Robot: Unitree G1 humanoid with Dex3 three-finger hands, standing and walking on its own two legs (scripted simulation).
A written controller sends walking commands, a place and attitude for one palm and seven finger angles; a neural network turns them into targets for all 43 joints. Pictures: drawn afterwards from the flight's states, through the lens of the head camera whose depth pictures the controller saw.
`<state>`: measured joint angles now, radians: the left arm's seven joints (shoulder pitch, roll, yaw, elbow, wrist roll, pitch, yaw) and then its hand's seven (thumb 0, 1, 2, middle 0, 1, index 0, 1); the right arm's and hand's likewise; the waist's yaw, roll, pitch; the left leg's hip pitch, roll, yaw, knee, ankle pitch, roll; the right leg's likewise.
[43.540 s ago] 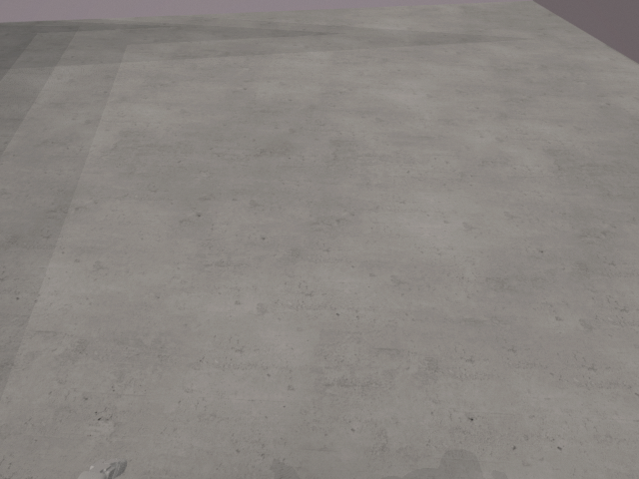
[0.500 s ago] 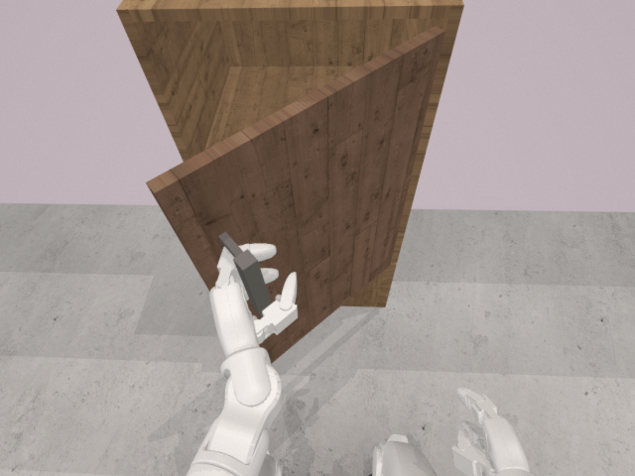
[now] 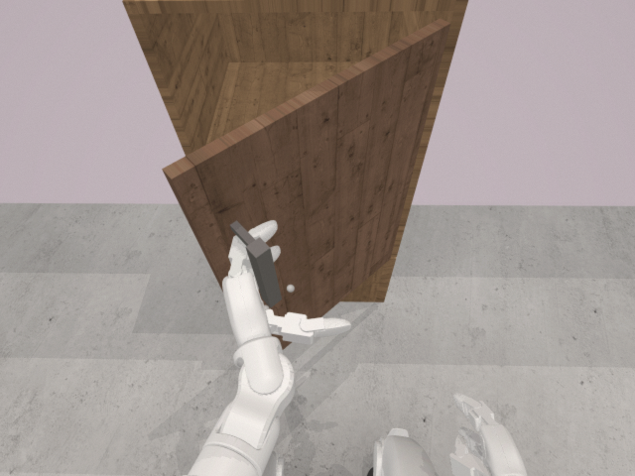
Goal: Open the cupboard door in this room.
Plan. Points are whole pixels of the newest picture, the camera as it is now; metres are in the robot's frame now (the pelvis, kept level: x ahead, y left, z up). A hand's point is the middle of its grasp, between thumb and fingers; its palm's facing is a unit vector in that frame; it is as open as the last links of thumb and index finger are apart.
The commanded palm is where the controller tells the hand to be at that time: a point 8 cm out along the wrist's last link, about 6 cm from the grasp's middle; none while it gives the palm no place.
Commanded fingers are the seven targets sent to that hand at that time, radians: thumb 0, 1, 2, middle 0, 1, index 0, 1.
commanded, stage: open thumb and fingers to let go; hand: left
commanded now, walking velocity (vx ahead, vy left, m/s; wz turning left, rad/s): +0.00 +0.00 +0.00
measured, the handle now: (256, 265) +0.37 +0.10 +0.04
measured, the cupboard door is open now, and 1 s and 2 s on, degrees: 43 46 45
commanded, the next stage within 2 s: slide the hand sideways off the handle in 0.04 s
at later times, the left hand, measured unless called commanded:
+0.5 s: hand (297, 322) +0.29 +0.04 +0.04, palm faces -0.11 -0.99 +0.02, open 16.1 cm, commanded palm +0.26 +0.11 +0.04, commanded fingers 0.00 -0.50 0.30 -0.15 -0.30 -0.15 -0.30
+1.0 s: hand (257, 358) +0.25 +0.08 +0.04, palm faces -0.06 -1.00 -0.02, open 16.2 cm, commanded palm +0.22 +0.15 +0.04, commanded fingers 0.00 -0.50 0.30 -0.15 -0.30 -0.15 -0.30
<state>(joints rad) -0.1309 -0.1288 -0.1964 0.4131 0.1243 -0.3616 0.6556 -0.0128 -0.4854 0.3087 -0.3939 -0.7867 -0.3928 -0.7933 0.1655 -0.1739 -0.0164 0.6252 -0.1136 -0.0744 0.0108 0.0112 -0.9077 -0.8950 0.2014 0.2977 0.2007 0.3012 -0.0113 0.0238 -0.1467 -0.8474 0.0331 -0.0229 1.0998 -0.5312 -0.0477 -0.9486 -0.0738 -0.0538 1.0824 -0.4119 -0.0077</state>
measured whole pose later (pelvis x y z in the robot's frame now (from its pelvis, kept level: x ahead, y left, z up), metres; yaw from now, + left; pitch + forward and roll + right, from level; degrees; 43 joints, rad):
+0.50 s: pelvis +0.00 +0.02 -0.01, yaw -1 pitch +15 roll +1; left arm 0.01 -0.03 -0.25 0.23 0.02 -0.38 0.18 -0.02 -0.50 0.30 -0.19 -0.32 -0.20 -0.34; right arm 0.24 -0.21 0.00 0.51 -0.04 -0.07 0.01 0.01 -0.91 -0.89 0.20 0.30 0.20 0.30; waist -0.02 0.02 -0.12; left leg -0.85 0.01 0.01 1.14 -0.55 -0.02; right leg -0.96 -0.09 -0.02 1.11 -0.42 0.02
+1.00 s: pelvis +0.01 +0.00 -0.01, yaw +0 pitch +16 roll +1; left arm 0.33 0.07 -0.18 -0.07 -0.02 -0.37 0.03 -0.02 -0.50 0.30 -0.19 -0.32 -0.19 -0.31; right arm 0.22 -0.21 0.00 0.42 -0.03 -0.07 -0.02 0.01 -0.91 -0.89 0.20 0.30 0.20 0.30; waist 0.01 0.02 -0.13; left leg -0.87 0.03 -0.03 1.18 -0.59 -0.05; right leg -0.97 -0.08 -0.05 1.17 -0.48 0.00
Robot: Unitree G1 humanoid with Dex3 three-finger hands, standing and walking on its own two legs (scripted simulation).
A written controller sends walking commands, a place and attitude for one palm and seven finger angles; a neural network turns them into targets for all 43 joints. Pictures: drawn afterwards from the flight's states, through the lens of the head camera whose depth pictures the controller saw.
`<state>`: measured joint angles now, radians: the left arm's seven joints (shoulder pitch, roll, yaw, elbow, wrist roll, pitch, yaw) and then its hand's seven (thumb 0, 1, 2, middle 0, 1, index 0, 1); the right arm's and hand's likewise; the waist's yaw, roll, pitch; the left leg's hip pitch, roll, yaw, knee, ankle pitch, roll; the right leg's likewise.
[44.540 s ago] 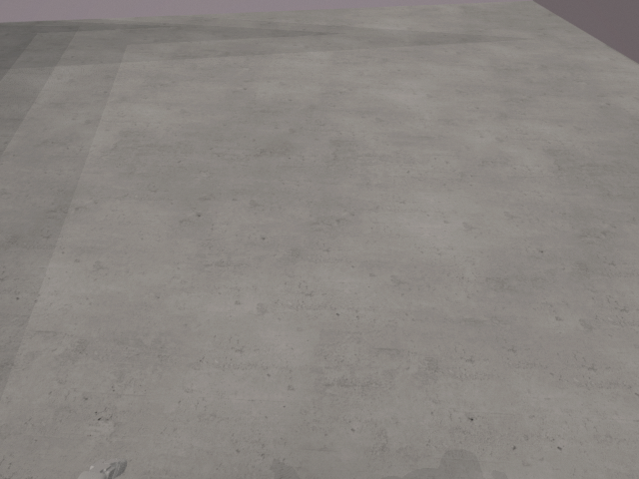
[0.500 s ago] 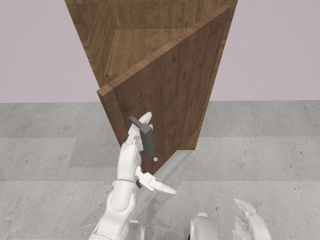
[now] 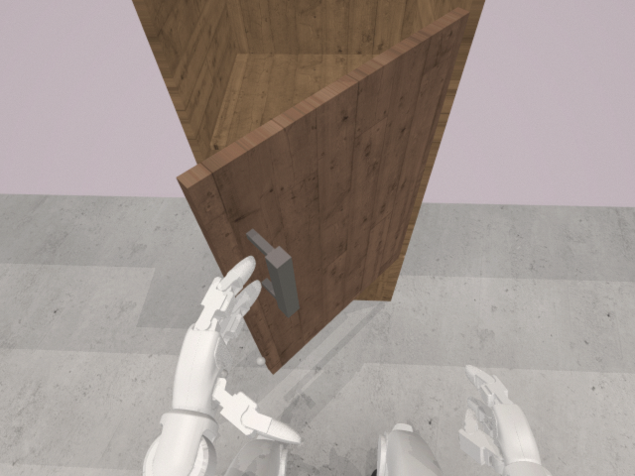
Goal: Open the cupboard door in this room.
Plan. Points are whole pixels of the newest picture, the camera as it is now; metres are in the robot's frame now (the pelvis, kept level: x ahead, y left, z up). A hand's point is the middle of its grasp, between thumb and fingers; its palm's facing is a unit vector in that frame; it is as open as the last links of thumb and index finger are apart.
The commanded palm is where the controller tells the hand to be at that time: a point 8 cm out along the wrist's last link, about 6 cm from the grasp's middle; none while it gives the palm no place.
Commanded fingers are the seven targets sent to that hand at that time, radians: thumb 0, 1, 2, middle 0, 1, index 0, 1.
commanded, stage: slide the hand sideways off the handle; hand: left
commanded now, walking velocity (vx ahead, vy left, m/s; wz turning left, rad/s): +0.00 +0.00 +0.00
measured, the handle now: (273, 275) +0.34 +0.08 +0.05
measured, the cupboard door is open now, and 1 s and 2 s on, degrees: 46 45 45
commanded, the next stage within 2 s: draw the hand back to the body in 0.34 s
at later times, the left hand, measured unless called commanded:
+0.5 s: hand (209, 388) +0.21 +0.13 +0.05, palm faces -0.06 -1.00 -0.02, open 16.3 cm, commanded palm +0.18 +0.19 +0.07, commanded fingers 0.00 -0.50 0.30 -0.15 -0.30 -0.15 -0.30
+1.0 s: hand (114, 368) +0.21 +0.19 +0.13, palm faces +0.04 -0.98 -0.18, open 16.0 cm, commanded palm +0.17 +0.25 +0.16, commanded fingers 0.00 -0.19 0.44 -0.16 -0.30 -0.16 -0.30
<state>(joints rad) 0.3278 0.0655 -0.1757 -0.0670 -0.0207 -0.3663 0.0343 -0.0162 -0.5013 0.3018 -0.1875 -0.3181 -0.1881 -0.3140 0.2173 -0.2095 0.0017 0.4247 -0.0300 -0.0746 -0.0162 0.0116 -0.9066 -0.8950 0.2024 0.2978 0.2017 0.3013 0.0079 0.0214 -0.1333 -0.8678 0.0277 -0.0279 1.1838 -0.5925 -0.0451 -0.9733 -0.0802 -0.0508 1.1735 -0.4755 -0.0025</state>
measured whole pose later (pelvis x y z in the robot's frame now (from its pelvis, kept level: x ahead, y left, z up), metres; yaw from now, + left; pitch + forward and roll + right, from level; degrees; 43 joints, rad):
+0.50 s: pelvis +0.00 +0.01 -0.02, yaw +0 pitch +17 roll -1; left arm 0.46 0.14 -0.05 -0.21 -0.14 -0.36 -0.12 -0.02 -0.50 0.30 -0.15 -0.30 -0.15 -0.30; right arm 0.24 -0.23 -0.01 0.41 -0.01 -0.12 -0.05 0.01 -0.91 -0.90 0.20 0.30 0.20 0.30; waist 0.01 0.03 -0.14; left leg -0.95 0.03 -0.05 1.29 -0.63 -0.04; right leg -1.03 -0.08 -0.07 1.24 -0.50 0.01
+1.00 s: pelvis +0.02 +0.02 +0.04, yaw +0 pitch +8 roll -2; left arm 0.58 0.26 0.08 -0.40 -0.14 -0.16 -0.08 -0.02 -0.44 0.33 -0.16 -0.30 -0.16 -0.30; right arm 0.30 -0.23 0.03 0.42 0.02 -0.13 -0.09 0.01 -0.90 -0.89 0.20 0.30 0.20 0.30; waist 0.02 0.04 -0.12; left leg -0.61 0.04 -0.03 1.02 -0.56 -0.02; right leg -0.68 -0.07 -0.07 0.96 -0.42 0.03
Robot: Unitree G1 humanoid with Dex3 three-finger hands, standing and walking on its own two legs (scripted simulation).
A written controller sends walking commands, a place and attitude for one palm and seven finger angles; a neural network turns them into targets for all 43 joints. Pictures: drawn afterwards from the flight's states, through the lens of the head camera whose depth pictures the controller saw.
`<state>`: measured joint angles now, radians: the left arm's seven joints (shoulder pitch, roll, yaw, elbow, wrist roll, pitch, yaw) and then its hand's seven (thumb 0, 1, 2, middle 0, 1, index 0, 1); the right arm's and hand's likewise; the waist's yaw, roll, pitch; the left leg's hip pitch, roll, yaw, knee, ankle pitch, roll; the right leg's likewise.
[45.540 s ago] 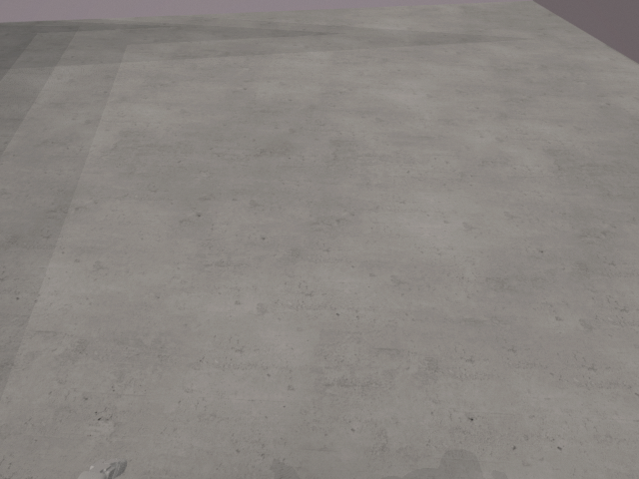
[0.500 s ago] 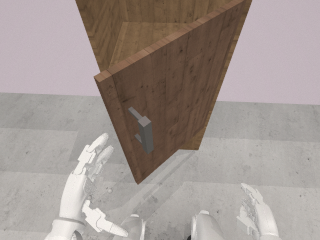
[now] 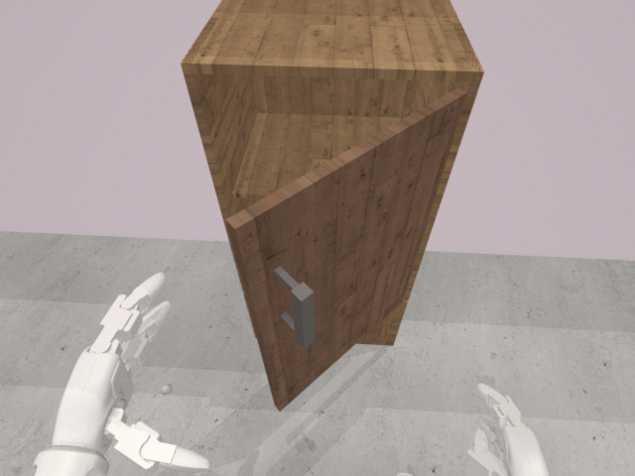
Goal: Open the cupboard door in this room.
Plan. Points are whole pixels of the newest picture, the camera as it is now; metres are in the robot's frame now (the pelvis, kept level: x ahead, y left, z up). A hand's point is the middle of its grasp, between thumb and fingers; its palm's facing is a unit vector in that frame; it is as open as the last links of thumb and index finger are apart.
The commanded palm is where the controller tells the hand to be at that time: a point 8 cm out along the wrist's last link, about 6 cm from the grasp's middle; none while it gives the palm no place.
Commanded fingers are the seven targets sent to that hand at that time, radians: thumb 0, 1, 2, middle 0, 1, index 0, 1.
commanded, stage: draw the hand back to the body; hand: left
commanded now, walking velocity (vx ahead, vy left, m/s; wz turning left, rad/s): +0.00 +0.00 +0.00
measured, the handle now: (294, 308) +0.33 +0.06 +0.02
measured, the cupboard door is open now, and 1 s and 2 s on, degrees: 45 45 45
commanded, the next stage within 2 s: step back with the hand held close in 1.02 s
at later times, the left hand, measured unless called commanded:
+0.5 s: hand (54, 314) +0.21 +0.25 +0.19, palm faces +0.38 -0.82 -0.42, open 10.8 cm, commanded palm +0.16 +0.29 +0.21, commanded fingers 0.00 0.69 0.81 -0.19 -0.30 -0.19 -0.30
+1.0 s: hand (31, 291) +0.22 +0.25 +0.21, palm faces +0.43 -0.80 -0.42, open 7.5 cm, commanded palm +0.17 +0.29 +0.23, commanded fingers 0.00 0.90 0.90 -0.20 -0.30 -0.20 -0.30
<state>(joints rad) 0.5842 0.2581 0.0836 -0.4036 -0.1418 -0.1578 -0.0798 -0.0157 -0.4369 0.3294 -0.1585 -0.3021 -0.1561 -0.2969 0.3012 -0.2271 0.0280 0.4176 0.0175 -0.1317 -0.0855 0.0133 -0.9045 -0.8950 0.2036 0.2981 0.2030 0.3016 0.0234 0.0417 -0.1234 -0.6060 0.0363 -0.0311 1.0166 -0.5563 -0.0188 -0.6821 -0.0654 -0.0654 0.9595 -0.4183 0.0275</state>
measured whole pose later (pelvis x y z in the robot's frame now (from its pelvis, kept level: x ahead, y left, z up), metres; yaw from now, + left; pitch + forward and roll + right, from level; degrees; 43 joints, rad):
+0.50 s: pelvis +0.02 +0.01 +0.05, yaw -1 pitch -3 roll -1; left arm 0.51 0.32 0.25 -0.40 -0.02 -0.06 0.13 0.00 0.35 0.67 -0.19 -0.30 -0.19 -0.30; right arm 0.24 -0.22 0.04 0.60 -0.01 -0.18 -0.11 0.01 -0.90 -0.89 0.20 0.30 0.20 0.30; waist 0.06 0.07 -0.01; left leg -0.12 0.03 0.01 0.54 -0.38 -0.01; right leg -0.22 -0.06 -0.05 0.52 -0.26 0.04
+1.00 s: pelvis +0.02 +0.00 +0.06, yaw -2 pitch -5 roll -1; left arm 0.46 0.33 0.33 -0.39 -0.02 -0.08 0.11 0.01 0.88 0.90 -0.21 -0.30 -0.21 -0.30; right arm 0.21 -0.22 0.02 0.65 -0.02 -0.16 -0.09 0.01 -0.91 -0.89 0.20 0.30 0.20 0.30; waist 0.07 0.06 0.04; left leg -0.02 0.04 0.02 0.42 -0.31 -0.02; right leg -0.12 -0.04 -0.04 0.40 -0.19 0.03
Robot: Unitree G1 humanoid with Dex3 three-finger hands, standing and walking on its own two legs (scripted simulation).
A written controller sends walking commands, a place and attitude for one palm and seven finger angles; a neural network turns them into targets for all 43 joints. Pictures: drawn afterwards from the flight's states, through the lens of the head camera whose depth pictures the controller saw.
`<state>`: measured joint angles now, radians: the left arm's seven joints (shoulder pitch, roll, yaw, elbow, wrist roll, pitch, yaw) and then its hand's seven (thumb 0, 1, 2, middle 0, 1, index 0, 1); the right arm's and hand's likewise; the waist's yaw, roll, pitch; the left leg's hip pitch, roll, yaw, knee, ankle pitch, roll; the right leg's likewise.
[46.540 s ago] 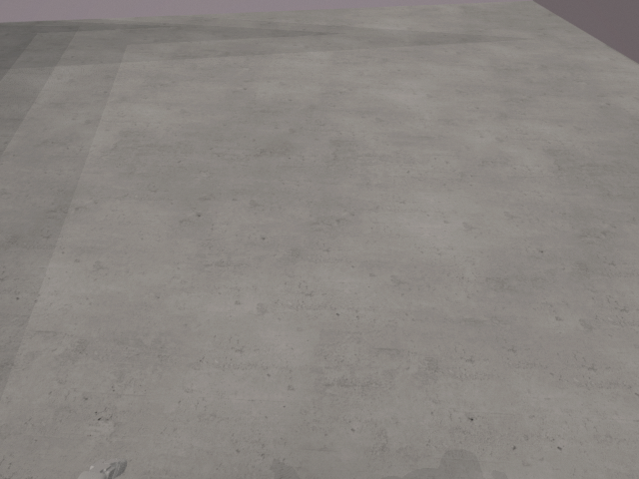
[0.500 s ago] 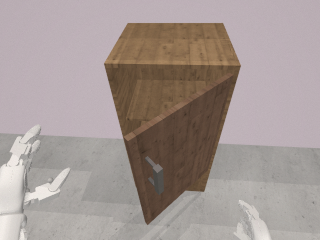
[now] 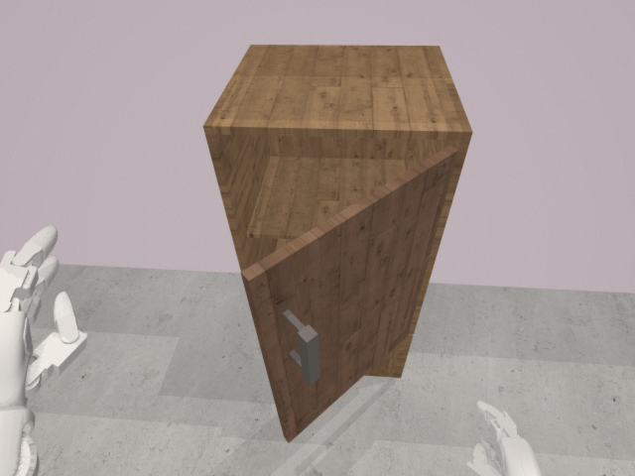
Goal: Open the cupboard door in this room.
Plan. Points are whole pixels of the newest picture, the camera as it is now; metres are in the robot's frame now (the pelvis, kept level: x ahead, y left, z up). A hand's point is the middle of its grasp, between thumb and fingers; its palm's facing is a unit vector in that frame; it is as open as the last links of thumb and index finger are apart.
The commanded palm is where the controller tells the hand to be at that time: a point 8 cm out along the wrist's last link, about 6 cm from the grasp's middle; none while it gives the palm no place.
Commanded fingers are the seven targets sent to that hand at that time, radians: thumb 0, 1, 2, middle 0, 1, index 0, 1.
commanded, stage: draw the hand back to the body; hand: left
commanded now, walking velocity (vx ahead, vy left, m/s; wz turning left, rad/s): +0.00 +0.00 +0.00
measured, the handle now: (301, 347) +0.31 +0.08 -0.04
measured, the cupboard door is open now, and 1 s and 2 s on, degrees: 45 45 45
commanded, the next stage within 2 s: step back with the hand held close in 0.02 s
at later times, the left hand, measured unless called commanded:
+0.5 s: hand (62, 362) +0.16 +0.26 +0.15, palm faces +0.34 -0.77 -0.53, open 7.4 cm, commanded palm +0.10 +0.31 +0.17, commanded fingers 0.00 0.90 0.90 -0.20 -0.30 -0.20 -0.30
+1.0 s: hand out of the picture +0.07 +0.28 +0.16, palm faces +0.48 -0.71 -0.52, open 7.4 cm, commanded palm +0.00 +0.31 +0.17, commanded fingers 0.00 0.90 0.90 -0.20 -0.30 -0.20 -0.30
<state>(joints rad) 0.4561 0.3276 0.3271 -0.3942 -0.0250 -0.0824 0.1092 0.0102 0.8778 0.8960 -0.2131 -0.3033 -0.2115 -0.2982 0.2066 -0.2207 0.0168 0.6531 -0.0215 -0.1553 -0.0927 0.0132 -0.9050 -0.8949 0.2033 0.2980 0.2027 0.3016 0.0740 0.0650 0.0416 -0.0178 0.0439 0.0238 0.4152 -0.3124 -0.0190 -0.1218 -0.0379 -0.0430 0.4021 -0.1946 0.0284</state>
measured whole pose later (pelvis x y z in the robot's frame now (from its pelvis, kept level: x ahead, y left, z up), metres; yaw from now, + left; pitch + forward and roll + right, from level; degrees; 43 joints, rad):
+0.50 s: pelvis -0.04 +0.01 +0.00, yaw -1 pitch -1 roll +0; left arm 0.56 0.42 0.40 -0.48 -0.03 -0.16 0.11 0.01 0.89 0.90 -0.22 -0.30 -0.22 -0.30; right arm 0.16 -0.24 -0.02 0.57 -0.01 -0.04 -0.10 0.01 -0.91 -0.89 0.20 0.30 0.20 0.30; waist 0.01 0.02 0.05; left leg -0.19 0.02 0.05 0.47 -0.27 0.00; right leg -0.29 -0.06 -0.01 0.43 -0.12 0.04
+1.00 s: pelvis -0.12 +0.00 -0.02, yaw +3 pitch -2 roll +0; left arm 0.51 0.42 0.46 -0.50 0.01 -0.25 0.16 0.01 0.88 0.90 -0.22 -0.30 -0.21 -0.30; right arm 0.23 -0.22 -0.01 0.58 -0.01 -0.10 -0.10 0.01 -0.90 -0.89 0.20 0.30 0.20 0.30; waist -0.01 -0.01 0.08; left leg -0.39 0.00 0.00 0.65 -0.28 0.02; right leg -0.42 -0.02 0.05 0.52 -0.08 0.03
